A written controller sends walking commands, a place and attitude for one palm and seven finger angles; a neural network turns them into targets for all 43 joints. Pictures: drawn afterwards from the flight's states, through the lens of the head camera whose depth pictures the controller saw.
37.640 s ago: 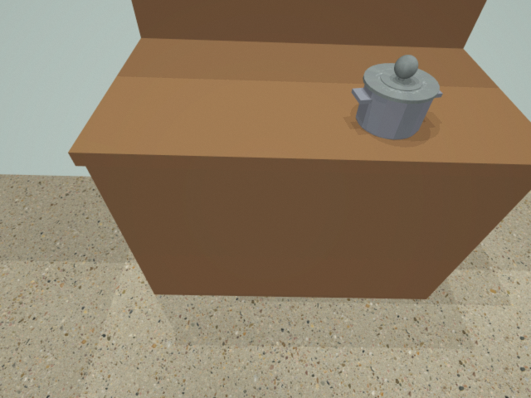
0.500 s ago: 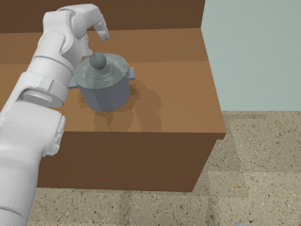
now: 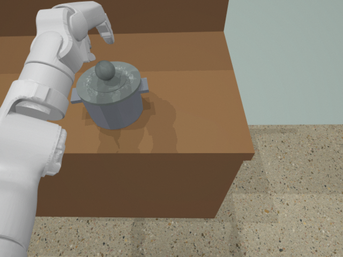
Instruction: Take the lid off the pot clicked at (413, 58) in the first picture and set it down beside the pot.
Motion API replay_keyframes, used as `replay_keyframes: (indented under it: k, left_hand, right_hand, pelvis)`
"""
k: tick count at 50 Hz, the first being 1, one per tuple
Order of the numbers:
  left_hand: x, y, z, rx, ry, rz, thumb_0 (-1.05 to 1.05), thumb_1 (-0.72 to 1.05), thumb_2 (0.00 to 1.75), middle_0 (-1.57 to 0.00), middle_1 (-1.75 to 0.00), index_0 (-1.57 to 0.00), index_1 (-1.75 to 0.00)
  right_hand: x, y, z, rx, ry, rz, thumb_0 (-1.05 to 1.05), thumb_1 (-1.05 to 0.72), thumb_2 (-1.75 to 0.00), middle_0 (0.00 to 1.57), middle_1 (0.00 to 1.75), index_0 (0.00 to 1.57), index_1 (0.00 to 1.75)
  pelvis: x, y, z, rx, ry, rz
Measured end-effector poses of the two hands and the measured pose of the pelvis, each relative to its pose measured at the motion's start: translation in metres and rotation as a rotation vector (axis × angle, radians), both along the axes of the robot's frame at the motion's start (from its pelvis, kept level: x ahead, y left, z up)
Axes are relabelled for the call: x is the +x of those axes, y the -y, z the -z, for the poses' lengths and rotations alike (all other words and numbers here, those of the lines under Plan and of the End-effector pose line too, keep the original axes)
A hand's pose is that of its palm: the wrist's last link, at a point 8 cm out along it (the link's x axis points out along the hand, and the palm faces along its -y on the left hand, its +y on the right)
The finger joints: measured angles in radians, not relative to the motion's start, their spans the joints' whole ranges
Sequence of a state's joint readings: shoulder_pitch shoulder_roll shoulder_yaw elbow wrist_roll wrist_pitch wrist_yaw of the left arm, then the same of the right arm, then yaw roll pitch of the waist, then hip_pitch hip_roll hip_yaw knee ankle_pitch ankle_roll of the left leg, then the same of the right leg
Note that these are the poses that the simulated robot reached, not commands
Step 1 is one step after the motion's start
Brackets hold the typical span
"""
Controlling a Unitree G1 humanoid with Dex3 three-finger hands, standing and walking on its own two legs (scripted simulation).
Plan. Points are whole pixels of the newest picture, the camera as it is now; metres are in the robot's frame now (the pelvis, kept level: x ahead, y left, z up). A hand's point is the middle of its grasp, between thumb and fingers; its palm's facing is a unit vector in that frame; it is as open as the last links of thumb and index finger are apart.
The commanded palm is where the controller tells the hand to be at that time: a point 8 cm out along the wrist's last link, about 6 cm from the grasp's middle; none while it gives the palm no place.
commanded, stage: move the open hand above the knob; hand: left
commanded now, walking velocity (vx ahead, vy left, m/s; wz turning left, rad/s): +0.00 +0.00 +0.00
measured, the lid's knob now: (105, 70) +0.54 +0.14 +0.15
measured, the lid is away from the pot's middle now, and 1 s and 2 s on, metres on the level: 0.01 0.01 0.00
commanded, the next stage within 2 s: lower the open fingers around the knob in 0.34 s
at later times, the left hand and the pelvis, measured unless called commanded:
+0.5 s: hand (92, 45) +0.50 +0.13 +0.24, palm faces -0.26 -0.04 -0.96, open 10.0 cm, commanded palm +0.49 +0.14 +0.29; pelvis +0.00 +0.00 +0.00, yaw +0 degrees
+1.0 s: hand (95, 63) +0.49 +0.14 +0.20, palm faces -0.36 -0.07 -0.93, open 10.0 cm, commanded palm +0.49 +0.14 +0.26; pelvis -0.01 +0.00 +0.00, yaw +0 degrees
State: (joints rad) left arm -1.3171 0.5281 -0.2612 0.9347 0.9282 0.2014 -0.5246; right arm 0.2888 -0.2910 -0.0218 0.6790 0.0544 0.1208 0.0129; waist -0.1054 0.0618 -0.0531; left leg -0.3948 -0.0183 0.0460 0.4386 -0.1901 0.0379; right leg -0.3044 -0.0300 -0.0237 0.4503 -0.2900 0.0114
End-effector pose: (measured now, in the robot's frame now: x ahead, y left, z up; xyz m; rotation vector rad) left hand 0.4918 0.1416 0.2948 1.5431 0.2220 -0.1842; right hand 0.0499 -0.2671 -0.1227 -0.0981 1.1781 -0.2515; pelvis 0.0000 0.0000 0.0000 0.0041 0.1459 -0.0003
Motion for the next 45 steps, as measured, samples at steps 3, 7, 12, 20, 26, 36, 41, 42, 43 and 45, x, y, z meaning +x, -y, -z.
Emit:
replay_keyframes:
  k: [3, 7, 12, 20, 26, 36, 41, 42, 43, 45]
  left_hand:
    - [-0.004, 0.000, -0.001, -0.006, 0.006, 0.006, 0.00, -0.37, 1.65, -0.88, -0.08, -0.88, -0.09]
    - [-0.007, 0.000, 0.000, -0.001, -0.003, -0.002, 0.00, -0.37, 1.65, -0.88, -0.08, -0.88, -0.09]
    - [-0.007, 0.003, 0.000, 0.003, -0.004, -0.002, 0.00, -0.37, 1.65, -0.88, -0.08, -0.88, -0.09]
    - [-0.002, 0.007, -0.003, -0.016, 0.003, -0.008, 0.00, -0.37, 1.65, -0.88, -0.08, -0.88, -0.09]
    - [0.001, 0.005, -0.001, -0.029, -0.015, -0.036, 0.00, -0.37, 1.65, -0.88, -0.08, -0.88, -0.09]
    - [-0.001, 0.008, 0.014, -0.045, -0.071, -0.042, 0.00, -0.37, 1.65, -0.88, -0.08, -0.88, -0.09]
    - [-0.001, 0.006, 0.022, -0.048, -0.091, -0.052, 0.00, -0.37, 1.65, -0.88, -0.08, -0.88, -0.09]
    - [-0.001, 0.005, 0.023, -0.050, -0.092, -0.051, 0.00, -0.37, 1.65, -0.88, -0.08, -0.88, -0.09]
    - [-0.001, 0.004, 0.024, -0.046, -0.091, -0.049, 0.00, -0.37, 1.65, -0.88, -0.08, -0.88, -0.09]
    - [-0.002, 0.004, 0.026, -0.037, -0.091, -0.046, 0.00, -0.37, 1.65, -0.88, -0.08, -0.88, -0.09]
  right_hand:
    - [0.012, -0.004, 0.000, 0.007, 0.024, -0.021, 0.01, -0.91, -0.90, 0.20, 0.30, 0.19, 0.30]
    - [0.025, -0.008, -0.001, 0.014, 0.051, -0.042, 0.01, -0.91, -0.90, 0.20, 0.30, 0.20, 0.30]
    - [0.032, -0.011, -0.002, 0.011, 0.068, -0.055, 0.00, -0.91, -0.90, 0.20, 0.30, 0.20, 0.30]
    - [0.016, -0.009, -0.001, 0.003, 0.036, -0.034, 0.00, -0.91, -0.90, 0.20, 0.30, 0.20, 0.30]
    - [-0.004, -0.006, 0.002, 0.002, -0.010, -0.007, 0.00, -0.91, -0.90, 0.20, 0.30, 0.20, 0.30]
    - [-0.018, -0.004, 0.002, -0.006, -0.028, 0.008, 0.01, -0.91, -0.90, 0.20, 0.30, 0.20, 0.30]
    - [-0.015, -0.002, 0.000, -0.015, -0.007, 0.014, 0.01, -0.91, -0.90, 0.20, 0.30, 0.20, 0.30]
    - [-0.014, -0.002, -0.001, -0.017, -0.002, 0.014, 0.01, -0.91, -0.90, 0.20, 0.30, 0.20, 0.30]
    - [-0.013, -0.002, -0.001, -0.019, 0.003, 0.014, 0.01, -0.91, -0.90, 0.20, 0.30, 0.20, 0.30]
    - [-0.011, -0.002, -0.002, -0.021, 0.009, 0.013, 0.01, -0.91, -0.90, 0.20, 0.30, 0.20, 0.30]
  pelvis:
    - [-0.001, -0.001, 0.000, 0.000, 0.002, -0.005]
    - [-0.003, -0.002, 0.001, 0.000, 0.003, -0.011]
    - [-0.005, -0.003, 0.001, -0.001, -0.001, -0.016]
    - [-0.005, -0.004, 0.001, -0.001, -0.010, -0.009]
    - [-0.003, -0.004, 0.001, -0.001, -0.010, -0.004]
    - [-0.004, -0.004, 0.001, -0.002, 0.000, -0.004]
    - [-0.005, -0.003, 0.001, -0.002, 0.001, -0.001]
    - [-0.005, -0.003, 0.001, -0.002, 0.001, 0.000]
    - [-0.005, -0.003, 0.001, -0.002, 0.001, 0.000]
    - [-0.005, -0.004, 0.001, -0.003, 0.000, -0.001]
